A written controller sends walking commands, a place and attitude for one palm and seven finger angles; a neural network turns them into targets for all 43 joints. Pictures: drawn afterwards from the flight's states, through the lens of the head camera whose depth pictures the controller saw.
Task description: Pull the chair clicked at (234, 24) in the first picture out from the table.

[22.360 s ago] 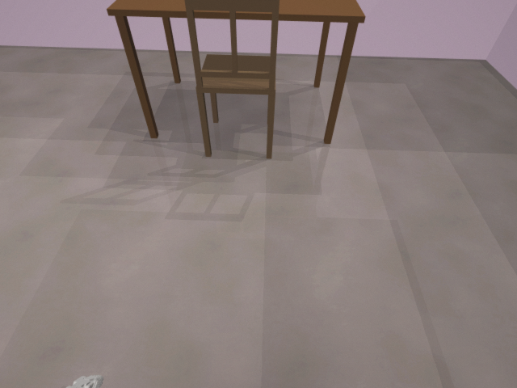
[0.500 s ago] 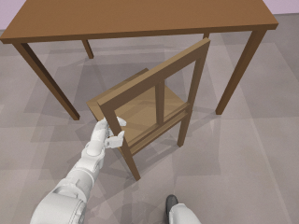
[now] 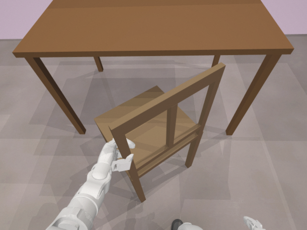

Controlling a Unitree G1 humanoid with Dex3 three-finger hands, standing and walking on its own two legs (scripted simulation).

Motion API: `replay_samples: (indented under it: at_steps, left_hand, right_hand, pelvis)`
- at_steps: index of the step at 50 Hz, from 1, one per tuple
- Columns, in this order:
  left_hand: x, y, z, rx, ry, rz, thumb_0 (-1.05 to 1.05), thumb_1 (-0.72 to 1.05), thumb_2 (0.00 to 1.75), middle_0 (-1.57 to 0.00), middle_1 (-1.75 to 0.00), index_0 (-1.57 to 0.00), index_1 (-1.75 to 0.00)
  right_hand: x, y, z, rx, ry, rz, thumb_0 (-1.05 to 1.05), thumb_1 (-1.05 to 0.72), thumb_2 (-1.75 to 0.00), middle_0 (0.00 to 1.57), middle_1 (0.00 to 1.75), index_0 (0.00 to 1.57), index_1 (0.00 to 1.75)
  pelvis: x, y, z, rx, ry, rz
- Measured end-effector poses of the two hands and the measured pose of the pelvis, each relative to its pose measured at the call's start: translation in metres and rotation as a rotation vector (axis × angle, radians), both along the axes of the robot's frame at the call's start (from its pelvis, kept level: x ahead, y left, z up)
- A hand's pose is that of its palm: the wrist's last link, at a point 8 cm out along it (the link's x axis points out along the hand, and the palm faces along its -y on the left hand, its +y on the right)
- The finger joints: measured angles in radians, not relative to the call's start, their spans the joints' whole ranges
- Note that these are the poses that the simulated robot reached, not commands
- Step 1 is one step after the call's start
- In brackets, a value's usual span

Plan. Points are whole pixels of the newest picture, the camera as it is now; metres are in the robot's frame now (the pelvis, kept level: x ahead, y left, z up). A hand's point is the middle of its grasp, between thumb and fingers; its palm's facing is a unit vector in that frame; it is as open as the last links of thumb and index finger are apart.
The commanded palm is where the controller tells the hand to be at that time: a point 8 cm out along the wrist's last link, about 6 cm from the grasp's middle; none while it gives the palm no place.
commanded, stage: stop walking, hand still on the chair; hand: left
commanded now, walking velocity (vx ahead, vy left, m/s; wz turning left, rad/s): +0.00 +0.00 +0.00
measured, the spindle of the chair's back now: (170, 127) +0.45 -0.04 -0.09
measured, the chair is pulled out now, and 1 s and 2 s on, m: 0.23 0.23 0.23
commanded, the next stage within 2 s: open the thumb and straighten the fingers in 0.38 s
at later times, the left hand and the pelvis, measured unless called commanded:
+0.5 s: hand (125, 161) +0.31 +0.10 -0.06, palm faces -0.18 -0.97 -0.16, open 5.8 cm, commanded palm +0.30 +0.15 -0.04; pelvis +0.02 +0.02 +0.00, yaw +0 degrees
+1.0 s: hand (121, 156) +0.33 +0.11 -0.06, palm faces -0.20 -0.97 -0.16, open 14.6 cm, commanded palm +0.31 +0.17 -0.04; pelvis -0.01 +0.02 -0.03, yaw +2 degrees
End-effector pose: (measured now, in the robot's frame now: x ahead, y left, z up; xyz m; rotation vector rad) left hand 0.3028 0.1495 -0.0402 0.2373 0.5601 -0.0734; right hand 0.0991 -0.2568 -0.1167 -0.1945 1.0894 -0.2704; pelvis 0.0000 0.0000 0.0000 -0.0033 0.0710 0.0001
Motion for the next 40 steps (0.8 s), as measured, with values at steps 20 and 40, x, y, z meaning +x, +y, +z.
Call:
replay_samples:
  at_steps: [20, 40]
  left_hand:
    - [0.002, 0.005, -0.002, -0.037, -0.01, -0.045, 0.04, 0.58, 0.76, -0.15, -1.26, -0.5, -1.4]
    - [0.014, 0.021, 0.002, -0.036, -0.046, -0.078, 0.02, -0.07, 0.44, -0.36, -1.31, -0.47, -1.38]
  right_hand:
    - [0.033, 0.035, 0.006, 0.028, -0.049, 0.057, 0.01, -0.91, -0.9, 0.2, 0.3, 0.2, 0.3]
    - [0.015, 0.029, -0.003, 0.068, -0.087, 0.109, 0.01, -0.91, -0.9, 0.2, 0.3, 0.2, 0.3]
  pelvis:
    - [0.018, 0.016, 0.0, -0.017, -0.035, 0.007]
    - [-0.001, 0.025, -0.019, 0.0, 0.13, 0.029]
